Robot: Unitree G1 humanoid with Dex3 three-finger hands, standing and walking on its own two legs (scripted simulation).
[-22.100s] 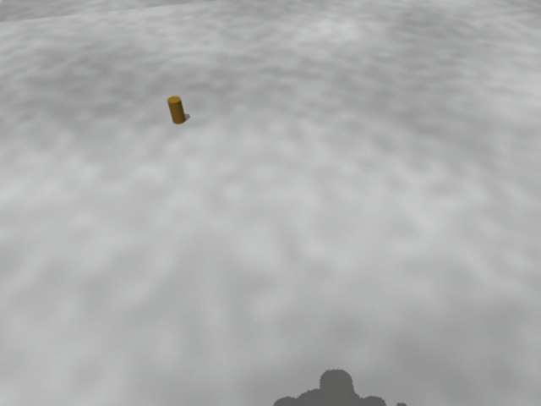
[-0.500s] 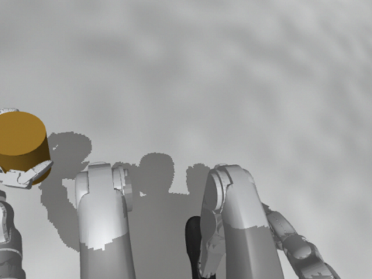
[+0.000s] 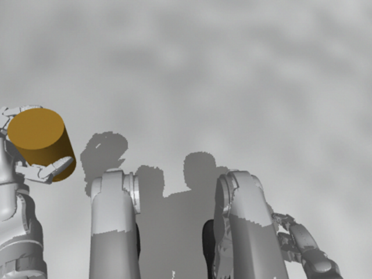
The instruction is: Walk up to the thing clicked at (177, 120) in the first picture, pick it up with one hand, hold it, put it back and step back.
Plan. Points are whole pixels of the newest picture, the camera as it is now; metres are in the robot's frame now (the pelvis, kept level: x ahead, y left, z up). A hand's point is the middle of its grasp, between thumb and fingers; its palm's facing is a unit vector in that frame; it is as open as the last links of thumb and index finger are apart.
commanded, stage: settle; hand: left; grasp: from the side
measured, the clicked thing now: (47, 148) +0.36 +0.30 -0.05
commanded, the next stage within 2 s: lift in 0.44 s
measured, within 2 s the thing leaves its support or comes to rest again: neither
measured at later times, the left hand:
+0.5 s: hand (37, 137) +0.36 +0.29 +0.01, palm faces +0.31 -0.95 -0.06, open 11.5 cm
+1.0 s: hand (19, 127) +0.35 +0.28 +0.08, palm faces +0.27 -0.96 -0.04, open 11.5 cm
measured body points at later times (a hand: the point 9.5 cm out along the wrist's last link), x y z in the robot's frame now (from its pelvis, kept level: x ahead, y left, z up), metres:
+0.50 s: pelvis +0.00 +0.00 +0.03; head +0.18 +0.05 +0.44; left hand +0.34 +0.34 +0.01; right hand +0.19 -0.25 -0.10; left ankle +0.09 +0.14 -0.31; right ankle +0.10 -0.12 -0.31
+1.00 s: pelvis +0.00 +0.00 +0.08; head +0.18 +0.04 +0.49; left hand +0.33 +0.33 +0.08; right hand +0.20 -0.24 -0.05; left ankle +0.09 +0.14 -0.31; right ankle +0.10 -0.12 -0.31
